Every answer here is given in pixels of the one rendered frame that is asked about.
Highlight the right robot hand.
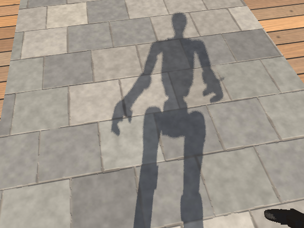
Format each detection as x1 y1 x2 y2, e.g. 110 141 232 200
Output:
264 208 304 228

